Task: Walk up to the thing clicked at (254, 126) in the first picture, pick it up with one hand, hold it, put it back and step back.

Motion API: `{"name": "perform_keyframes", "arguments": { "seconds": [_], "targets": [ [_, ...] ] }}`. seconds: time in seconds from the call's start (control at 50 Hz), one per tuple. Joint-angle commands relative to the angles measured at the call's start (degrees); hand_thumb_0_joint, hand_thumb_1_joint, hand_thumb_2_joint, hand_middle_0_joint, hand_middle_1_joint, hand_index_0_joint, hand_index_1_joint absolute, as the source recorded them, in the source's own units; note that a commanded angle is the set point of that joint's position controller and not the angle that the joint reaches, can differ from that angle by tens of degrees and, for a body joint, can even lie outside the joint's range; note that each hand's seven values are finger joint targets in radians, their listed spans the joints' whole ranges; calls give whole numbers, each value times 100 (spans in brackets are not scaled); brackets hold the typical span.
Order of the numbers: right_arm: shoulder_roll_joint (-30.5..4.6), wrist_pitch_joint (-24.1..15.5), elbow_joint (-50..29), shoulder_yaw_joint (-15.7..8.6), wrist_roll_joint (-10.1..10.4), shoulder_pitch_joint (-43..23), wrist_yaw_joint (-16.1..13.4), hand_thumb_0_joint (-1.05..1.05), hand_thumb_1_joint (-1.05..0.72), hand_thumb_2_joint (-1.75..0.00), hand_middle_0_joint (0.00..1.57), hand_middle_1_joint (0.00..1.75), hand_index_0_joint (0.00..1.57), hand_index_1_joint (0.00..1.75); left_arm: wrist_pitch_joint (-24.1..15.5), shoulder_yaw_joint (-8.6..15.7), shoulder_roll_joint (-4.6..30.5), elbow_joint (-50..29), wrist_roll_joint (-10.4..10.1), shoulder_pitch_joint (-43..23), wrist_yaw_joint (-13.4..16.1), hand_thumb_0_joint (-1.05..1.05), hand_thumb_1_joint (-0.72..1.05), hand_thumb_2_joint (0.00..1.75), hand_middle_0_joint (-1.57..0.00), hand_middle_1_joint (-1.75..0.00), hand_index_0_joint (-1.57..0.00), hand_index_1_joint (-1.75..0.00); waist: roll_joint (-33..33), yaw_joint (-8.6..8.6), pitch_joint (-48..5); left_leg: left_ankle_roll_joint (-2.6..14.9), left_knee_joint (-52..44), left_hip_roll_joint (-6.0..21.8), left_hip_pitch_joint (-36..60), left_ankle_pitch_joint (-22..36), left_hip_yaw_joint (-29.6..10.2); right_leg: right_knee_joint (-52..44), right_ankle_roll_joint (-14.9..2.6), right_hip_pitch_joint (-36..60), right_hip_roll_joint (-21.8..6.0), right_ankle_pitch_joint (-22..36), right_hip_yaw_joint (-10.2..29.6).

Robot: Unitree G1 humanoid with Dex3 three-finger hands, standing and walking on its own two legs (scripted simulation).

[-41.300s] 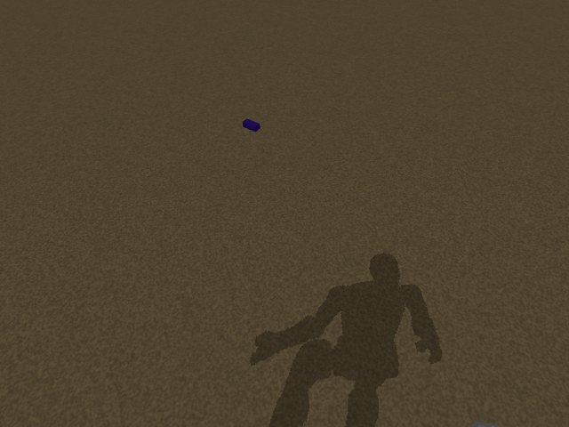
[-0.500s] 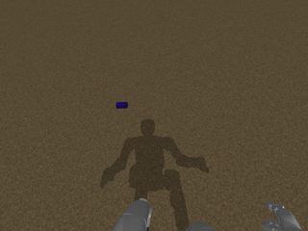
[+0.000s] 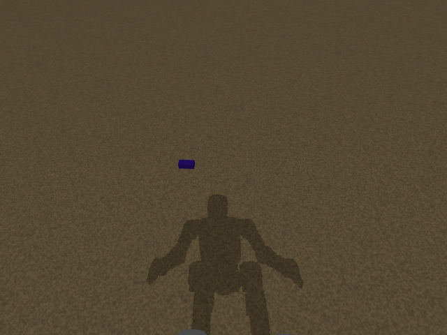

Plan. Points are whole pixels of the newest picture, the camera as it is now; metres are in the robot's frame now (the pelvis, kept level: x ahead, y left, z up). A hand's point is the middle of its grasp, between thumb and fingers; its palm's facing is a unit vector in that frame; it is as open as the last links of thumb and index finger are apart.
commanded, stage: step back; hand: left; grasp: from above
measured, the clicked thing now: (186, 164) +1.12 +0.29 -0.74
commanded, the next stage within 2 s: stand in 0.56 s
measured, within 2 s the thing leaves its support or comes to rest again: neither
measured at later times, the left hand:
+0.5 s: hand (97, 329) +0.15 +0.29 -0.14, palm faces +0.00 -0.93 -0.36, open 7.4 cm
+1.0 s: hand out of the picture +0.13 +0.27 -0.14, palm faces -0.03 -0.94 -0.33, open 7.4 cm
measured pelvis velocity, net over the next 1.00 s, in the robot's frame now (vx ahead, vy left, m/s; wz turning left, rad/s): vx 0.04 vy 0.03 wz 0.00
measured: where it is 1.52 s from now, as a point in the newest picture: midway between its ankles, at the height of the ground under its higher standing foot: outside the picture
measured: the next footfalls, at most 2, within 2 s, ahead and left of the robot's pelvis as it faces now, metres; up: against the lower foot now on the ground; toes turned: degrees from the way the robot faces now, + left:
none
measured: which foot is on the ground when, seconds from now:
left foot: down 0.00-1.00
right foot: down 0.00-1.00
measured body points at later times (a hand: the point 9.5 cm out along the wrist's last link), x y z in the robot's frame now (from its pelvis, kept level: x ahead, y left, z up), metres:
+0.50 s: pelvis +0.05 +0.03 +0.01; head +0.07 +0.03 +0.46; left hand +0.15 +0.34 -0.11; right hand +0.16 -0.27 -0.12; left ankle +0.06 +0.15 -0.73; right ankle +0.03 -0.10 -0.73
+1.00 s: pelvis +0.04 +0.03 +0.02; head +0.05 +0.03 +0.47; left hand +0.13 +0.32 -0.11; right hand +0.13 -0.28 -0.11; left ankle +0.06 +0.15 -0.73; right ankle +0.03 -0.11 -0.73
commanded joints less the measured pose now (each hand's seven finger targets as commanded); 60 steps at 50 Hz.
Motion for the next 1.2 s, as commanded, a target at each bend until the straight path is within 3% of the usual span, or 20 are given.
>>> {"name": "perform_keyframes", "arguments": {
  "seconds": [0.0,0.06,0.12,0.14,0.16,0.18,0.2,0.22,0.26,0.28,0.32,0.38,0.5,0.54,0.72,0.82,1.0,1.06,1.12,1.18],
  "targets": [
    [-1148,-230,-353,-310,48,-108,-92,0,-90,-90,20,30,20,30,-216,426,1627,-447,-13,-310,172,0,90,90,-20,-30,-20,-30,-579,60,460,49,423,298,-1172,123,-330,-2118,-851,117,-1750,-1851,2392],
    [-1009,-264,-261,-277,26,28,-36,0,-90,-90,20,30,20,30,-185,379,1591,-453,-20,-539,134,0,90,90,-20,-30,-20,-30,-1079,-17,64,-15,-511,315,-450,215,294,-1721,-706,63,-1433,-562,1468],
    [-937,-308,-80,-328,-21,121,-81,0,-90,-90,20,30,20,30,-75,228,1383,-522,-88,-765,103,0,90,90,-20,-30,-20,-30,-783,-208,-153,-17,-1908,47,836,1221,647,-838,-435,-483,-1094,340,861],
    [-1047,-335,-81,-360,-48,138,-128,0,-90,-90,20,30,20,30,-52,131,1186,-531,-107,-678,96,0,90,90,-20,-30,-20,-30,-401,-260,-287,22,-2184,251,1165,1588,306,-401,-271,-630,-935,729,674],
    [-1302,-376,-95,-386,-100,94,-176,0,-90,-90,20,30,20,30,-22,39,900,-544,-176,-581,91,0,90,90,-20,-30,-20,-30,429,-189,-442,230,-2639,1135,1142,1593,-911,311,-31,-771,-502,551,395],
    [-1613,-396,-246,-367,-68,-353,-180,0,-90,-90,20,30,20,30,44,41,901,-466,-260,-505,116,0,90,90,-20,-30,-20,-30,742,-43,-383,732,-2928,1821,651,1017,-1807,367,142,-712,-86,-793,164],
    [-1659,-382,-251,-363,3,-600,-153,0,-90,-90,20,30,20,30,57,130,1191,-283,-228,-466,141,0,90,90,-20,-30,-20,-30,556,-26,-278,1071,-2797,1900,123,988,-1719,558,132,-122,-201,-1218,359],
    [-1515,-377,-240,-320,-28,-692,-154,0,-90,-90,20,30,20,30,33,84,1148,-294,-192,-505,136,0,90,90,-20,-30,-20,-30,351,15,-309,943,-2511,1654,467,1634,-1313,78,87,-183,-219,-1148,363],
    [-1316,-362,-209,-222,40,-896,-161,0,-90,-90,20,30,20,30,-39,80,1129,-96,-195,-382,156,0,90,90,-20,-30,-20,-30,492,126,-429,480,-2077,1222,351,2964,-487,-687,91,497,-363,592,439],
    [-1224,-353,-172,-182,89,-920,-166,0,-90,-90,20,30,20,30,-66,100,1235,-38,-214,-303,172,0,90,90,-20,-30,-20,-30,483,126,-538,307,-1897,1012,334,3176,-248,-737,77,722,-442,1276,636],
    [-1137,-330,-76,-158,132,-741,-181,0,-90,-90,20,30,20,30,-73,124,1391,-46,-201,-575,167,0,90,90,-20,-30,-20,-30,123,-59,-725,165,-1860,779,476,2999,18,-651,-21,924,-671,1952,826],
    [-1170,-318,60,-185,124,-849,-208,0,-90,-90,20,30,20,30,-50,85,1296,-5,-223,-700,202,0,90,90,-20,-30,-20,-30,-8,-60,-872,201,-1761,829,870,3741,120,-681,-10,892,-666,2401,706],
    [-1094,-267,192,-168,117,-1176,-185,0,-90,-90,20,30,20,30,-25,55,1259,114,-182,-946,215,0,90,90,-20,-30,-20,-30,-243,-83,-694,210,-2034,838,839,3145,182,-962,54,922,-693,2231,740],
    [-1075,-272,230,-93,182,-1100,-157,0,-90,-90,20,30,20,30,-15,-54,1067,251,-229,-956,193,0,90,90,-20,-30,-20,-30,-304,-136,-696,178,-2258,850,1156,3369,9,-1174,102,836,-708,2274,723],
    [-1075,-324,336,-60,167,-1310,-132,0,-90,-90,20,30,20,30,-20,-68,1127,385,-205,-1173,170,0,90,90,-20,-30,-20,-30,-167,-112,-743,56,-2638,902,1496,3613,74,-1585,168,1126,-760,2203,668],
    [-1077,-299,397,-44,166,-1371,-128,0,-90,-90,20,30,20,30,-15,-70,1137,473,-185,-1169,152,0,90,90,-20,-30,-20,-30,-120,-107,-530,41,-2825,858,1332,2828,87,-1854,185,1081,-763,1675,710],
    [-1101,-295,466,-22,151,-1239,-116,0,-90,-90,20,30,20,30,-16,-80,1137,537,-177,-1097,134,0,90,90,-20,-30,-20,-30,-116,-123,-508,28,-2939,862,1336,2472,52,-1962,154,961,-774,1284,724],
    [-1089,-285,507,2,143,-1157,-105,0,-90,-90,20,30,20,30,2,-83,1139,580,-185,-1048,122,0,90,90,-20,-30,-20,-30,-168,-120,-227,9,-3093,830,1090,1899,3,-2046,172,793,-736,746,731],
    [-1102,-293,507,4,143,-1079,-103,0,-90,-90,20,30,20,30,-1,-78,1150,569,-166,-1024,118,0,90,90,-20,-30,-20,-30,-171,-145,-346,43,-3050,860,1142,2003,-13,-2008,155,848,-754,910,730],
    [-1113,-272,518,-10,140,-1061,-94,0,-90,-90,20,30,20,30,-8,-87,1173,576,-173,-969,127,0,90,90,-20,-30,-20,-30,-269,-144,-286,42,-3005,834,1225,1888,-10,-2107,167,610,-738,644,766]
  ]
}}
